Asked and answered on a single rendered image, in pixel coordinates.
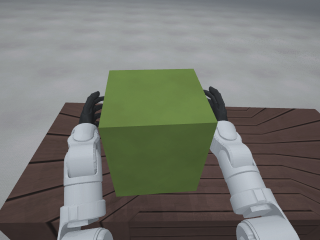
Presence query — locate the left robot forearm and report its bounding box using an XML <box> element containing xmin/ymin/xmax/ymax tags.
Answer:
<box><xmin>57</xmin><ymin>123</ymin><xmax>106</xmax><ymax>240</ymax></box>

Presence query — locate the robot left upper arm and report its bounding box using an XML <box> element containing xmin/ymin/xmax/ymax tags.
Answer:
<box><xmin>61</xmin><ymin>227</ymin><xmax>113</xmax><ymax>240</ymax></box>

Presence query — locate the left robot hand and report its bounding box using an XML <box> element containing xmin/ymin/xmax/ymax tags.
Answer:
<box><xmin>78</xmin><ymin>91</ymin><xmax>104</xmax><ymax>127</ymax></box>

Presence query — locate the right robot hand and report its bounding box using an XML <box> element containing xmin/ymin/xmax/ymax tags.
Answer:
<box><xmin>203</xmin><ymin>86</ymin><xmax>228</xmax><ymax>121</ymax></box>

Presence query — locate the right robot forearm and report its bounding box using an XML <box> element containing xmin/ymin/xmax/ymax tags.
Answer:
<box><xmin>210</xmin><ymin>120</ymin><xmax>300</xmax><ymax>240</ymax></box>

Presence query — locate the robot right upper arm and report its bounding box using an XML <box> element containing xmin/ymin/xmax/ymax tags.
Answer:
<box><xmin>236</xmin><ymin>215</ymin><xmax>299</xmax><ymax>240</ymax></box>

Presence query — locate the pedestal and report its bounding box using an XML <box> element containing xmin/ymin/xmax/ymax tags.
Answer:
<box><xmin>0</xmin><ymin>102</ymin><xmax>320</xmax><ymax>240</ymax></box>

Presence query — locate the carton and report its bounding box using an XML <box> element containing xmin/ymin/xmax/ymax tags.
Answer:
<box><xmin>98</xmin><ymin>68</ymin><xmax>218</xmax><ymax>197</ymax></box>

